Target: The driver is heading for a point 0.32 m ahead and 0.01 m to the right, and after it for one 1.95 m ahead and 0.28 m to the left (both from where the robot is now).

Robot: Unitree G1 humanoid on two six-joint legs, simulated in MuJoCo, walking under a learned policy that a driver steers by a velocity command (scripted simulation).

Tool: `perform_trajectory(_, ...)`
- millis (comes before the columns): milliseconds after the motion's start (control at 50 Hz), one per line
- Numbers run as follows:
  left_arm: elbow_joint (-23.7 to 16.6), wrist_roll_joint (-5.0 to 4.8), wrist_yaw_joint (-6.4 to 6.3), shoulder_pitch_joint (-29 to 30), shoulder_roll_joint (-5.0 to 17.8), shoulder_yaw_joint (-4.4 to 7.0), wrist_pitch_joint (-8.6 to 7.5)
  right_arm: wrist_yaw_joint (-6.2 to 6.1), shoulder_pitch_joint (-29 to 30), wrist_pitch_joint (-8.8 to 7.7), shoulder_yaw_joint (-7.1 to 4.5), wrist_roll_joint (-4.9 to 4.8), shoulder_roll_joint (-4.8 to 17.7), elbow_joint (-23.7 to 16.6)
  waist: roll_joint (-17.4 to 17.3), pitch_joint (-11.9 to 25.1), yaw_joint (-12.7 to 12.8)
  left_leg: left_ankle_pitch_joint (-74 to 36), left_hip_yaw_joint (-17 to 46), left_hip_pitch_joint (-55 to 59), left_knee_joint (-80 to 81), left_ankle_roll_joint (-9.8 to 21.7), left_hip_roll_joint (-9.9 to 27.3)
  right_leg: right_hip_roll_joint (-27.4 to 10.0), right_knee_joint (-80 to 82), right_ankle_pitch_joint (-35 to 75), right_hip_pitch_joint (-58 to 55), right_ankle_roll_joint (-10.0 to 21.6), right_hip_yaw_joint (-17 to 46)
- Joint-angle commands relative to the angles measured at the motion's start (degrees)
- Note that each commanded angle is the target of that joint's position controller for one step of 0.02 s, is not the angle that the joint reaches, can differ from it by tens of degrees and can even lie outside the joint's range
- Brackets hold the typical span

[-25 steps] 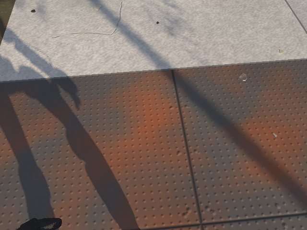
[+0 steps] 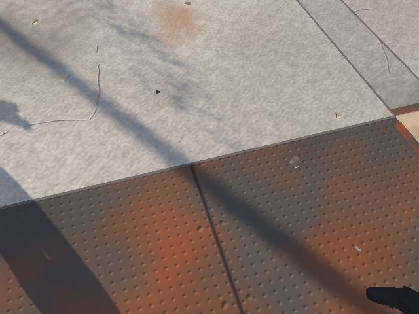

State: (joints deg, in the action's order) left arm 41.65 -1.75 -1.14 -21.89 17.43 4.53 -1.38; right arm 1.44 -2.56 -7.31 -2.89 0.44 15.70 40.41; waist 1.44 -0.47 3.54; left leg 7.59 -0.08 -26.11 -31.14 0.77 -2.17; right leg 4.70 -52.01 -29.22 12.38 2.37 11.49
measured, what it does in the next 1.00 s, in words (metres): walks ahead: right foot, then left foot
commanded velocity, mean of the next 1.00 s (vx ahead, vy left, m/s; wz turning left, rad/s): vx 0.50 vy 0.00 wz -0.20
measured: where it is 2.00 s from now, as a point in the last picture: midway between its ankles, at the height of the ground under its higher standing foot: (270, 169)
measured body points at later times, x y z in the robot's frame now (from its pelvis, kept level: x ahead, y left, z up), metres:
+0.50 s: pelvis +0.26 -0.06 +0.00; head +0.30 -0.08 +0.45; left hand +0.52 +0.13 -0.07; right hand +0.22 -0.35 -0.13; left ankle +0.12 +0.12 -0.67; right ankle +0.33 -0.17 -0.72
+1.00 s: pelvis +0.55 -0.07 +0.00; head +0.58 -0.07 +0.45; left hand +0.60 +0.21 -0.13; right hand +0.71 -0.35 -0.09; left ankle +0.67 +0.01 -0.72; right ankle +0.34 -0.18 -0.69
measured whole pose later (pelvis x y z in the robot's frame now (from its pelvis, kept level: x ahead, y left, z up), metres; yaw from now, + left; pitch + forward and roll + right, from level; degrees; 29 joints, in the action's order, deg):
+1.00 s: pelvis +0.55 -0.07 +0.00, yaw -10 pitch +2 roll -1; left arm 48.9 -0.6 -0.5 -21.7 17.3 3.7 -2.6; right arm 2.7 -3.2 -5.1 -2.0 -0.1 15.7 43.4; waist 0.0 -1.4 2.9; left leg 6.6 -2.5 -29.0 -33.5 3.5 0.5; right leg -0.6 -41.4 -26.9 4.9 0.3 0.6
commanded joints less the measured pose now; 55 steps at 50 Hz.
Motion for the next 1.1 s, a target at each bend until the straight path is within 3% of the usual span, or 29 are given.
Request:
perform_trajectory(20,-6.2,-0.35,0.07,2.1,8.7,1.19,-0.96,-0.73,-13.6,1.06,-2.81,-0.58,7.7,-0.7,-8.5,7.7,-8.4,21.1,32.7,35.7,14.3,10.7,23.4,-5.9,-24.3,2.5,33.9,-1.6,-2.5)
perform_trajectory(40,-6.9,0.31,0.18,4.9,8.1,1.24,-0.80,-0.83,-11.0,1.42,-2.37,-0.04,6.8,-0.6,-5.8,3.2,-7.2,14.4,26.1,28.1,15.8,9.9,21.0,-7.6,-22.0,6.1,32.3,-1.7,-3.5)
perform_trajectory(60,-7.3,0.63,0.38,5.9,7.3,1.46,-0.59,-0.96,-9.4,1.44,-1.94,0.29,5.6,-0.3,-6.3,1.0,-5.9,9.6,21.2,23.4,17.2,9.3,18.9,-9.4,-19.2,8.4,30.3,-1.6,-3.5)
perform_trajectory(100,-7.2,-0.04,0.87,4.7,4.8,1.09,0.08,-1.04,-8.5,1.05,-1.94,0.23,5.3,0.3,-8.3,-0.1,-4.3,4.4,14.3,18.4,20.1,9.2,17.0,-11.0,-16.6,10.3,26.8,-1.6,-4.8)
perform_trajectory(180,-8.4,0.72,0.94,8.0,1.8,-0.04,-0.02,-0.71,-10.8,0.28,-2.74,-0.04,7.9,2.8,-5.4,-0.5,-4.4,-5.1,7.8,18.7,22.8,11.7,17.4,-11.0,-7.0,16.4,28.2,-2.4,-4.7)
perform_trajectory(280,-9.8,0.92,2.68,17.0,0.4,-1.25,-1.71,-0.77,-13.0,1.35,-2.91,-1.39,10.0,4.8,-4.7,-2.2,-7.1,-9.0,-0.4,19.9,23.0,9.8,14.9,-9.7,11.3,28.4,23.4,-1.9,-10.1)
perform_trajectory(340,-11.4,0.47,3.41,21.3,1.1,-1.27,-2.05,-0.73,-16.5,2.29,-3.20,-2.15,11.6,6.8,-5.5,-3.3,-8.1,-10.2,0.0,24.2,21.9,9.2,17.2,-8.8,16.7,26.1,22.3,-0.8,-11.5)
perform_trajectory(380,-11.9,0.63,3.62,21.1,2.5,-0.77,-2.13,-0.87,-17.1,3.09,-3.40,-2.61,12.5,7.7,-6.6,-2.9,-6.7,-16.8,-0.2,27.5,18.8,8.4,18.6,-7.4,19.5,21.8,19.9,0.9,-12.5)
perform_trajectory(420,-8.9,1.20,3.31,10.8,5.6,1.15,-2.10,-1.18,-16.1,3.72,-3.08,-2.87,12.5,8.1,-6.5,3.6,-0.1,-33.6,-4.1,26.1,5.7,6.0,16.0,-3.9,24.2,23.5,3.2,3.7,-15.5)
perform_trajectory(440,-6.3,1.35,2.65,1.8,8.9,2.70,-1.80,-1.45,-16.5,3.57,-2.13,-2.03,10.4,7.7,-5.2,9.6,3.9,-29.2,-6.2,18.2,-6.6,3.7,13.4,-6.0,22.4,25.2,-11.9,5.5,-12.4)
perform_trajectory(460,-5.6,2.33,1.84,-4.9,15.5,3.94,-1.47,-1.13,-19.8,2.67,-0.01,-0.33,4.7,4.9,7.6,18.1,3.5,-3.8,-7.5,-4.1,-29.7,-0.4,6.2,-21.7,23.4,20.1,-33.5,13.5,12.7)
perform_trajectory(480,-5.6,1.45,1.96,-5.5,13.8,3.22,-1.57,-0.90,-19.7,1.37,0.21,-0.73,5.1,5.5,11.5,24.3,3.2,25.5,1.8,-12.6,-40.9,-0.9,1.5,-27.7,32.4,16.7,-36.0,17.8,31.2)
perform_trajectory(500,-5.4,1.40,2.27,-2.4,10.4,1.91,-1.93,-0.45,-15.7,0.77,-1.18,-2.66,9.5,4.3,7.7,16.4,3.2,23.5,4.3,-18.6,-44.6,-0.2,5.0,-25.9,33.2,15.0,-30.5,15.4,24.0)
perform_trajectory(520,-5.5,1.28,2.32,0.8,8.4,1.27,-2.14,-0.38,-12.3,0.52,-1.00,-3.05,9.2,3.4,6.0,9.9,1.9,18.8,3.0,-19.3,-42.7,0.5,7.5,-23.1,33.8,17.8,-22.7,13.5,15.4)
perform_trajectory(540,-5.3,1.40,2.53,4.3,6.6,0.72,-2.32,-0.62,-11.1,0.66,-1.03,-2.09,8.6,3.5,3.2,5.8,-0.1,14.6,2.4,-17.4,-38.9,0.3,9.3,-20.5,35.4,21.3,-15.2,12.3,9.9)
perform_trajectory(560,-5.6,1.76,2.69,6.7,4.9,0.22,-2.68,-0.73,-11.7,1.29,-1.34,-1.39,8.5,3.9,3.9,3.9,-2.2,11.5,3.0,-13.8,-35.8,0.1,10.8,-18.6,37.5,24.7,-9.5,11.5,6.3)
perform_trajectory(640,-4.0,1.79,2.47,8.2,5.6,0.61,-4.21,-0.88,-12.4,3.47,-0.84,-0.88,5.5,4.3,2.9,1.4,-5.1,4.1,2.8,-10.6,-29.5,-2.0,11.2,-17.3,43.4,30.4,-2.1,12.7,-0.1)
perform_trajectory(700,-2.1,1.68,1.73,6.3,6.3,0.80,-4.20,-0.75,-6.5,3.33,-0.40,-0.47,4.5,2.7,1.7,-0.8,-3.5,-5.4,2.6,-12.7,-18.4,-2.7,10.7,-16.0,44.5,31.4,-3.1,11.5,-4.3)
perform_trajectory(760,-0.4,1.34,1.23,3.8,7.7,1.12,-3.83,0.08,-0.5,2.67,0.26,-0.90,3.4,1.3,1.7,-2.5,-1.3,-13.0,1.0,-10.0,-7.5,-2.4,8.6,-15.1,44.9,29.3,-3.4,10.0,-7.3)
perform_trajectory(840,2.6,0.65,1.03,0.1,8.8,1.54,-3.09,1.19,4.6,2.22,0.30,-1.30,4.3,-0.8,1.7,-3.9,0.3,-12.1,1.3,-10.6,-1.0,-0.6,7.2,-18.1,42.4,28.5,-9.8,9.2,-6.6)
perform_trajectory(900,3.9,0.46,0.62,0.1,9.5,1.90,-2.19,1.76,3.5,1.87,-0.16,-1.14,5.8,-1.2,2.6,-2.9,-1.3,-5.7,0.6,-8.1,1.5,1.8,6.0,-19.9,38.1,35.5,-15.0,7.6,-6.0)
perform_trajectory(940,4.1,0.65,0.35,1.6,9.4,1.70,-1.44,1.32,-6.3,1.77,-1.76,-0.86,8.5,1.5,2.8,3.3,-6.7,-4.1,-3.0,6.2,3.2,4.2,2.4,-16.7,26.0,52.3,-14.7,5.4,-8.8)
perform_trajectory(960,3.5,1.38,0.10,0.8,7.2,0.68,-1.28,0.76,-15.7,1.87,-3.07,-0.62,11.7,3.8,0.5,10.8,-10.3,-6.4,0.8,21.7,0.7,6.6,6.2,-13.6,12.5,47.3,-7.5,3.4,-11.3)
perform_trajectory(980,2.0,1.61,0.55,-6.3,1.3,-1.17,-2.26,0.40,-21.6,2.22,-4.50,0.32,17.9,4.6,-13.0,19.7,-8.4,2.5,26.8,44.6,3.0,16.0,21.1,-4.8,-10.9,24.4,15.8,-1.2,-13.5)
perform_trajectory(1000,2.9,1.32,0.80,-4.8,2.4,-1.23,-3.55,0.67,-23.1,2.38,-3.42,-0.85,13.9,5.1,-16.7,23.3,-9.9,10.7,43.2,48.6,12.8,18.5,24.2,-1.1,-20.0,-3.8,25.3,-1.7,-5.7)
perform_trajectory(1020,1.7,-0.28,1.27,0.1,7.1,0.06,-4.35,0.57,-19.5,2.32,-2.40,-1.23,11.1,4.7,-12.2,14.7,-9.9,15.4,36.2,42.9,14.0,15.5,22.8,-4.8,-24.2,-1.7,31.3,-0.8,-4.0)
perform_trajectory(1040,0.5,-0.60,1.28,4.3,7.2,-0.07,-4.73,0.38,-15.7,2.42,-1.99,-0.98,9.6,3.9,-8.1,9.0,-8.7,13.3,28.8,34.9,14.7,13.5,20.7,-7.9,-22.3,3.4,31.7,-0.1,-6.0)
perform_trajectory(1060,0.1,0.23,1.04,6.7,6.7,-0.03,-4.68,0.41,-12.5,2.42,-1.54,-0.51,8.1,3.6,-5.4,4.4,-7.1,8.4,23.3,26.8,16.4,12.8,18.6,-10.1,-18.4,7.7,30.1,-0.2,-7.2)
perform_trajectory(1100,1.0,0.91,0.85,4.8,5.3,0.20,-3.46,0.56,-9.6,1.93,-0.89,0.36,6.0,3.2,-7.3,2.6,-3.9,1.3,17.3,18.2,19.7,12.1,15.7,-12.5,-13.7,12.5,23.3,-0.6,-6.8)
